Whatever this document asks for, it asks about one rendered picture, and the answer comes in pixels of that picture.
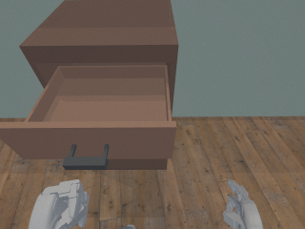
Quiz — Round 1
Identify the left robot hand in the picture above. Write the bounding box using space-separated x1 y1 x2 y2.
28 179 90 229

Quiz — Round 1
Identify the drawer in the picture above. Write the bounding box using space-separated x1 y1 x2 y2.
0 65 176 159

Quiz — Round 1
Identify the cabinet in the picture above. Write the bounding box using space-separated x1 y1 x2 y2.
19 0 179 170

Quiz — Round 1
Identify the right robot hand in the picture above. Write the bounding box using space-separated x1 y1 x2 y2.
223 179 263 229

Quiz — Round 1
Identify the handle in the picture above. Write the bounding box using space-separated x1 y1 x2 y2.
62 144 110 170

